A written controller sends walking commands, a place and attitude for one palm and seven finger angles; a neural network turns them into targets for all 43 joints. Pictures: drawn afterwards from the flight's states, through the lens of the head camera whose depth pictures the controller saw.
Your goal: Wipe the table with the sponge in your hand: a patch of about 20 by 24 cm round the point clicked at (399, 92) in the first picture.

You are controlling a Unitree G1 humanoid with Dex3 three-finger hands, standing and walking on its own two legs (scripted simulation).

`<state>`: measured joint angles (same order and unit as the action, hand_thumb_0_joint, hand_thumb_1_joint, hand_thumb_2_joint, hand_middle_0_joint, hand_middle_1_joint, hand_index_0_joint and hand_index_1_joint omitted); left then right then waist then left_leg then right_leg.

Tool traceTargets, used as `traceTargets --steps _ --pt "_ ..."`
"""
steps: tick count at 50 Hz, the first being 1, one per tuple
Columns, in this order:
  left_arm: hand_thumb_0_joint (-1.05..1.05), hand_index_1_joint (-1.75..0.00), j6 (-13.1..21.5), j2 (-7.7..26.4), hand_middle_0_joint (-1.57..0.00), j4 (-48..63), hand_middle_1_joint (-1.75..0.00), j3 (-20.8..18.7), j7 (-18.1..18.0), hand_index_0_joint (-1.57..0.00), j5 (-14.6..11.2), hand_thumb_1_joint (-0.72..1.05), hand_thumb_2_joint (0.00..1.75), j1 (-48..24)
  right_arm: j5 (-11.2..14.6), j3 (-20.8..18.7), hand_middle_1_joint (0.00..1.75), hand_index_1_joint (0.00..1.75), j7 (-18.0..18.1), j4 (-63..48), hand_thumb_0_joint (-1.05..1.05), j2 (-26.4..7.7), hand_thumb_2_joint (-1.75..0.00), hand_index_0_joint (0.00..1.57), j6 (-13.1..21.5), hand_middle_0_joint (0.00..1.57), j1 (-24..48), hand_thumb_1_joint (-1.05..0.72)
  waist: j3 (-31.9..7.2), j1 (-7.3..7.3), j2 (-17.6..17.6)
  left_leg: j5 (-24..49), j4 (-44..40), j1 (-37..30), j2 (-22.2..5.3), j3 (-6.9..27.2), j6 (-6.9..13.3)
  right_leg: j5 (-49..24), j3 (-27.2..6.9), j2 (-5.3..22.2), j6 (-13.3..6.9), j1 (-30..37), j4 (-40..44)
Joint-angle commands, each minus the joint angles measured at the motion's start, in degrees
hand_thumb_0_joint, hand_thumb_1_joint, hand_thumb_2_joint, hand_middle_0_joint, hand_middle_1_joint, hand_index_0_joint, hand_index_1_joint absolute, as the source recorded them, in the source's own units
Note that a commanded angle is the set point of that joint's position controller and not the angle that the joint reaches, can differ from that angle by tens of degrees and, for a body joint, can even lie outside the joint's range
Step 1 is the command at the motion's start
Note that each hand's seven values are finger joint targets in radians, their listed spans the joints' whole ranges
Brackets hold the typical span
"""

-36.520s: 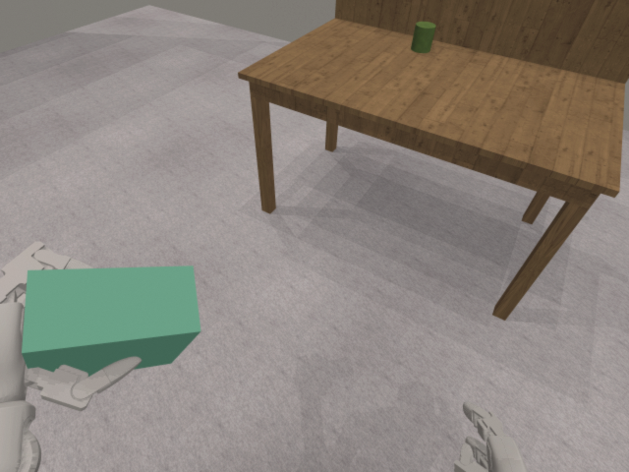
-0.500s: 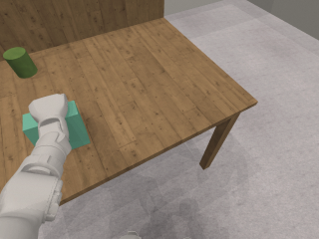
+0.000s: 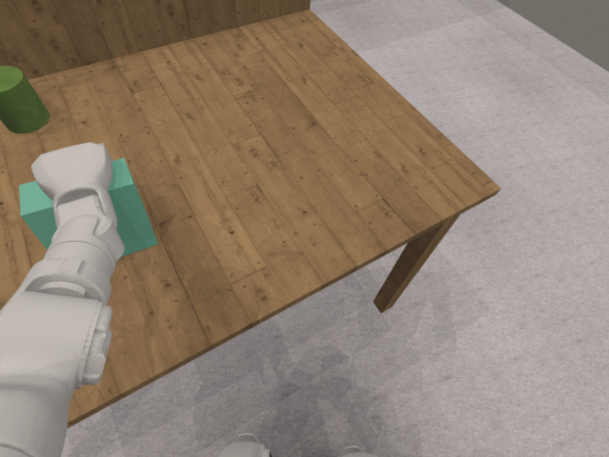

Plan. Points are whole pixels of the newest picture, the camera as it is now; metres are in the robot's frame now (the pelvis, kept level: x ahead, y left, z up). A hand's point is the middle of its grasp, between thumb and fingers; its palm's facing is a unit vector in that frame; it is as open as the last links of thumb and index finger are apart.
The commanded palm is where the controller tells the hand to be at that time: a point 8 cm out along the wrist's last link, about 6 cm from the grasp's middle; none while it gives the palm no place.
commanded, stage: wipe forward along the middle lane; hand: left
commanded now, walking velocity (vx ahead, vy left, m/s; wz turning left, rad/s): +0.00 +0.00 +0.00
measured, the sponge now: (100, 227) +0.45 +0.30 -0.03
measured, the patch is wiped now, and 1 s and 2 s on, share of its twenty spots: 1.00 1.00 1.00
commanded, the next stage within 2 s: slide back across to the first lane in 0.20 s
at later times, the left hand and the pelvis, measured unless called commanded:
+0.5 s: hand (84, 186) +0.48 +0.31 +0.03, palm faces -0.11 -0.04 -0.99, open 10.5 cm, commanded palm +0.46 +0.30 +0.07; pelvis +0.01 +0.01 +0.00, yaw -1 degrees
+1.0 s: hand (35, 205) +0.45 +0.37 +0.03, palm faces -0.13 -0.04 -0.99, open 10.5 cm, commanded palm +0.43 +0.35 +0.07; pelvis +0.03 +0.00 +0.01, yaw +0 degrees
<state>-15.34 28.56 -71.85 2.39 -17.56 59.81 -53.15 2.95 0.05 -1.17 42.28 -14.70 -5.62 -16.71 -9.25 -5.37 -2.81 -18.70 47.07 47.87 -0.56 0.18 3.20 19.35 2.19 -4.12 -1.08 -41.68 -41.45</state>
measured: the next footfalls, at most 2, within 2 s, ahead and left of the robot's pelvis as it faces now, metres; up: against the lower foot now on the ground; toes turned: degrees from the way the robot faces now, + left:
none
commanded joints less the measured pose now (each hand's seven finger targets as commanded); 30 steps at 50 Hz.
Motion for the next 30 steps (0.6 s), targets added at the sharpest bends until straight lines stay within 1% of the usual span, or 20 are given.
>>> traceTargets --steps 1,3,5,8,9,11,13,14,16,17,18,19,20,22,23,24,25,28,29,30 --pt "0.0 -1.6 -1.14 10.49 -1.2 2.2 -1.6 0.37 -1.17 -1.2 1.8 0.1 1.3 -15.79 -0.42 -3.58 0.3 0.3 0.5 -3.04 0.0 -9.77 -0.9 0.2 0.89 0.2 -5.8 -0.9 -16.23 -1.76 0.04 11.66 -4.6 -17.92 -0.45 3.06 -0.54 -9.66 -0.19 -0.95 -1.74 2.09 5.13" --pt "0.0 -1.6 -1.28 11.3 -1.2 1.79 -1.6 0.18 -0.98 -1.2 2.22 0.1 1.3 -16.54 -0.49 -3.59 0.3 0.3 0.52 -2.92 0.0 -9.95 -0.9 0.2 0.72 0.2 -6.15 -0.9 -16.65 -2.16 0.76 11.71 -4.27 -17.64 -0.53 3.22 -0.53 -9.67 -0.33 -0.97 -1.67 2.0 5.09" --pt "0.0 -1.6 -1.09 10.4 -1.2 1.8 -1.6 0.56 -0.72 -1.2 2.11 0.1 1.3 -16.99 -0.59 -3.74 0.3 0.3 0.32 -2.76 0.0 -9.85 -0.9 0.2 0.65 0.2 -6.76 -0.9 -17.18 -2.12 -0.74 13.53 -4.04 -18.84 -0.66 3.51 -0.69 -10.48 -0.03 -1.12 -1.83 1.21 4.71" --pt "0.0 -1.6 -1.05 12.01 -1.2 1.34 -1.6 -0.35 -0.7 -1.2 2.51 0.1 1.3 -17.67 -0.79 -3.72 0.3 0.3 0.35 -2.55 0.0 -10.13 -0.9 0.2 0.49 0.2 -7.08 -0.9 -17.36 -2.57 0.63 13.11 -3.55 -17.91 -0.76 3.42 -0.59 -10.43 -0.15 -1.11 -1.72 1.15 4.6" --pt "0.0 -1.6 -0.81 13.28 -1.2 1.84 -1.6 -1.55 -0.66 -1.2 2.44 0.1 1.3 -18.27 -0.87 -3.78 0.3 0.3 0.35 -2.47 0.0 -10.27 -0.9 0.2 0.51 0.2 -7.01 -0.9 -18.21 -2.13 -0.87 14.46 -3.56 -18.71 -0.88 3.86 -0.75 -11.0 -0.11 -1.04 -1.99 0.92 4.25" --pt "0.0 -1.6 -0.96 12.52 -1.2 0.97 -1.6 -0.14 -0.55 -1.2 2.71 0.1 1.3 -19.4 -0.89 -3.6 0.3 0.3 0.29 -2.35 0.0 -10.26 -0.9 0.2 0.44 0.2 -7.64 -0.9 -17.22 -2.96 -0.19 13.46 -3.29 -17.83 -0.77 3.69 -0.61 -10.19 -0.06 -1.2 -1.79 0.11 4.28" --pt "0.0 -1.6 -1.04 14.94 -1.2 0.6 -1.6 -1.28 -0.58 -1.2 3.23 0.1 1.3 -20.85 -0.95 -3.48 0.3 0.3 0.31 -2.21 0.0 -10.6 -0.9 0.2 0.36 0.2 -7.99 -0.9 -16.93 -3.27 -0.2 12.57 -3.24 -17.0 -0.85 3.71 -0.59 -9.71 -0.1 -1.12 -1.79 0.12 4.28" --pt "0.0 -1.6 -0.86 14.5 -1.2 1.22 -1.6 -1.2 -0.42 -1.2 3.36 0.1 1.3 -21.93 -1.15 -3.68 0.3 0.3 0.3 -2.18 0.0 -10.59 -0.9 0.2 0.47 0.2 -8.2 -0.9 -18.02 -3.29 -1.21 14.63 -3.04 -18.23 -1.04 4.23 -0.74 -10.7 0.08 -1.14 -1.99 -0.4 3.72" --pt "0.0 -1.6 -0.56 13.18 -1.2 2.18 -1.6 -1.0 -0.18 -1.2 3.1 0.1 1.3 -18.63 -1.21 -3.88 0.3 0.3 -0.03 -2.68 0.0 -10.24 -0.9 0.2 0.45 0.2 -8.36 -0.9 -20.11 -2.0 -2.81 15.91 -2.83 -20.28 -1.04 3.91 -0.88 -10.84 0.23 -1.36 -2.04 -0.02 3.83" --pt "0.0 -1.6 -0.43 15.0 -1.2 2.11 -1.6 -2.45 -0.03 -1.2 3.18 0.1 1.3 -16.86 -1.09 -3.85 0.3 0.3 -0.04 -2.94 0.0 -10.25 -0.9 0.2 0.3 0.2 -8.29 -0.9 -20.93 -1.29 -2.05 15.84 -2.96 -20.2 -0.97 4.0 -0.91 -10.81 0.15 -1.39 -2.08 1.34 3.96" --pt "0.0 -1.6 -0.24 15.9 -1.2 3.18 -1.6 -2.82 0.01 -1.2 3.17 0.1 1.3 -16.91 -1.0 -3.76 0.3 0.3 0.04 -3.2 0.0 -10.34 -0.9 0.2 0.14 0.2 -8.15 -0.9 -21.57 -1.23 -1.37 15.75 -3.14 -20.02 -0.88 3.81 -0.82 -11.18 -0.01 -1.37 -1.96 2.41 4.06" --pt "0.0 -1.6 0.08 16.69 -1.2 4.39 -1.6 -3.51 0.12 -1.2 3.0 0.1 1.3 -17.87 -1.06 -3.77 0.3 0.3 0.06 -3.36 0.0 -10.31 -0.9 0.2 0.18 0.2 -8.07 -0.9 -22.2 -0.92 -2.69 16.96 -3.36 -20.63 -0.89 4.08 -0.93 -12.18 0.01 -1.31 -2.12 2.96 3.86" --pt "0.0 -1.6 0.1 17.01 -1.2 4.2 -1.6 -3.38 0.1 -1.2 3.02 0.1 1.3 -17.35 -0.81 -3.78 0.3 0.3 0.09 -3.23 0.0 -10.3 -0.9 0.2 0.06 0.2 -8.16 -0.9 -21.39 -1.08 -2.12 15.99 -3.52 -20.46 -0.8 3.88 -0.77 -11.37 -0.03 -1.32 -1.91 3.0 4.33" --pt "0.0 -1.6 0.07 19.24 -1.2 4.29 -1.6 -4.66 0.02 -1.2 3.25 0.1 1.3 -16.06 -0.67 -3.55 0.3 0.3 0.11 -3.45 0.0 -10.49 -0.9 0.2 -0.02 0.2 -7.97 -0.9 -20.34 -0.57 -1.86 15.08 -4.24 -19.77 -0.51 3.68 -0.57 -11.15 -0.25 -1.31 -1.94 4.51 5.04" --pt "0.0 -1.6 0.08 20.13 -1.2 5.16 -1.6 -4.97 -0.03 -1.2 3.29 0.1 1.3 -16.39 -0.65 -3.46 0.3 0.3 0.07 -3.44 0.0 -10.63 -0.9 0.2 -0.05 0.2 -7.75 -0.9 -20.52 -0.51 -1.5 14.54 -4.62 -19.69 -0.5 3.45 -0.47 -11.27 -0.27 -1.22 -1.84 5.5 5.33" --pt "0.0 -1.6 0.3 22.0 -1.2 6.21 -1.6 -6.49 -0.02 -1.2 3.34 0.1 1.3 -16.42 -0.68 -3.56 0.3 0.3 0.06 -3.4 0.0 -10.76 -0.9 0.2 -0.05 0.2 -7.39 -0.9 -21.05 0.09 -2.84 16.13 -4.69 -20.44 -0.37 3.42 -0.45 -12.83 -0.44 -1.05 -2.02 6.45 5.27" --pt "0.0 -1.6 0.32 23.65 -1.2 6.27 -1.6 -7.34 0.03 -1.2 3.65 0.1 1.3 -15.29 -0.6 -3.44 0.3 0.3 0.02 -3.43 0.0 -10.86 -0.9 0.2 -0.22 0.2 -7.72 -0.9 -22.05 0.54 -2.37 16.57 -4.71 -20.37 -0.17 3.27 -0.4 -13.64 -0.56 -1.04 -1.9 7.87 5.16" --pt "0.0 -1.6 0.56 25.84 -1.2 6.27 -1.6 -8.53 0.6 -1.2 3.65 0.1 1.3 -11.9 -0.29 -3.15 0.3 0.3 -0.2 -4.01 0.0 -10.98 -0.9 0.2 -0.44 0.2 -6.93 -0.9 -19.73 1.2 -1.56 14.88 -5.63 -18.49 0.44 2.49 -0.13 -14.49 -0.99 -0.85 -1.82 10.99 6.37" --pt "0.0 -1.6 1.12 26.5 -1.2 7.75 -1.6 -9.05 0.93 -1.2 3.81 0.1 1.3 -12.61 -0.4 -3.29 0.3 0.3 -0.14 -3.86 0.0 -11.14 -0.9 0.2 -0.47 0.2 -6.75 -0.9 -20.9 1.37 -3.04 17.16 -5.66 -20.07 0.26 2.77 -0.24 -16.14 -1.03 -0.66 -2.03 11.27 5.89" --pt "0.0 -1.6 1.47 25.7 -1.2 7.27 -1.6 -8.45 1.19 -1.2 4.02 0.1 1.3 -10.73 -0.33 -3.35 0.3 0.3 -0.18 -3.97 0.0 -11.02 -0.9 0.2 -0.47 0.2 -7.02 -0.9 -20.31 1.35 -2.88 17.49 -5.6 -20.62 0.31 2.78 -0.2 -16.07 -0.9 -0.78 -1.96 10.87 6.11"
